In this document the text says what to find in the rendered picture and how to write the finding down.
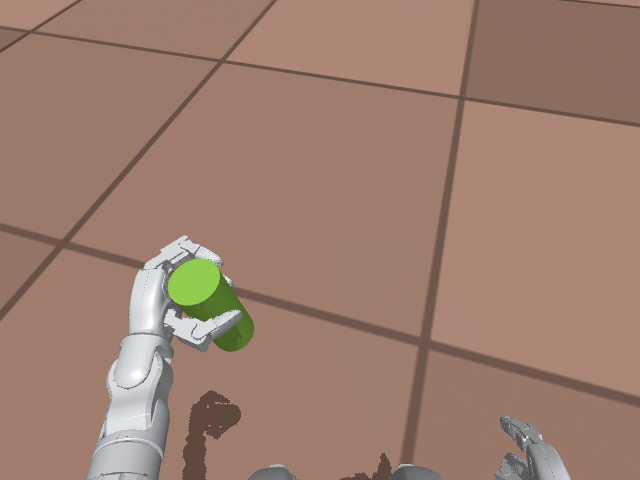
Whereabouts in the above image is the right robot hand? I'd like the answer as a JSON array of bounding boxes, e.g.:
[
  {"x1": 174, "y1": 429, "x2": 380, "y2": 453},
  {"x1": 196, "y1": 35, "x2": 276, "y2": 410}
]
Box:
[{"x1": 495, "y1": 416, "x2": 571, "y2": 480}]

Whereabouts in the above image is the left robot arm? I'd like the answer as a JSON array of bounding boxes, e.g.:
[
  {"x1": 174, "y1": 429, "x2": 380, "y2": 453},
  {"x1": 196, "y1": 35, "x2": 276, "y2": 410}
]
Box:
[{"x1": 86, "y1": 333, "x2": 174, "y2": 480}]

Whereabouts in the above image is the left robot hand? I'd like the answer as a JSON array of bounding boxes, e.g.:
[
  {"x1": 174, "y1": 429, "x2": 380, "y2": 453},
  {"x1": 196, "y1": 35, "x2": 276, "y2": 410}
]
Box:
[{"x1": 129, "y1": 236, "x2": 243, "y2": 353}]

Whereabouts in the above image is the can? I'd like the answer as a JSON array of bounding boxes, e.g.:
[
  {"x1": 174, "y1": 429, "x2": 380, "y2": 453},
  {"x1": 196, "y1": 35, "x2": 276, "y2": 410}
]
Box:
[{"x1": 168, "y1": 259, "x2": 254, "y2": 352}]

